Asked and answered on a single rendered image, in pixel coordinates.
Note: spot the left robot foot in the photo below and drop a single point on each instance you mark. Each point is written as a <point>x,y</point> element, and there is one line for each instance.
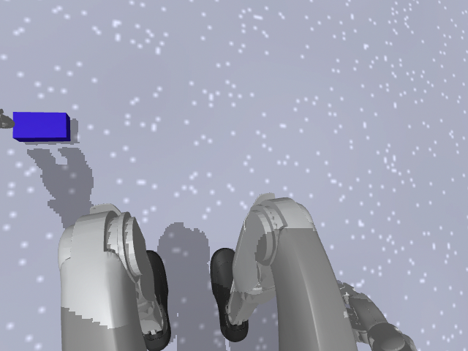
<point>160,340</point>

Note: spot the small box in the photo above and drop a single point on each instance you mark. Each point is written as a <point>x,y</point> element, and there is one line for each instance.
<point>41,127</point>

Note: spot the left robot hand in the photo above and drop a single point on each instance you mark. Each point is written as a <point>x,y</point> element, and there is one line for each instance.
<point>5,121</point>

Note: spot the right robot arm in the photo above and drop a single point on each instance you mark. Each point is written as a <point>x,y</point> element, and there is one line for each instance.
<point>387,337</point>

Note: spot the right robot hand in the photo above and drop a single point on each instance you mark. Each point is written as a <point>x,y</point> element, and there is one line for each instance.
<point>363,314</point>

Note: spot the right robot foot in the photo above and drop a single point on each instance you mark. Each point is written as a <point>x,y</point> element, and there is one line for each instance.
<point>221,269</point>

